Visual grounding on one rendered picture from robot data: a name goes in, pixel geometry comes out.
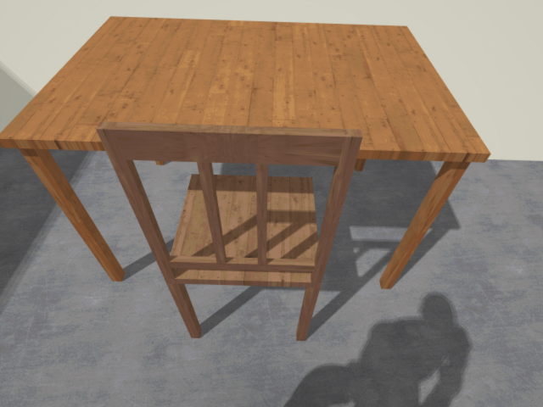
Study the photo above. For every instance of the chair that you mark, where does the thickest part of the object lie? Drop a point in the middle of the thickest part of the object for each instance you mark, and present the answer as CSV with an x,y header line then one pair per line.
x,y
238,230

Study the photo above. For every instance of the table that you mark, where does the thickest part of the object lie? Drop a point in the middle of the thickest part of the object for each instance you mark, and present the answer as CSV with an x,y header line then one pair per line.
x,y
373,78

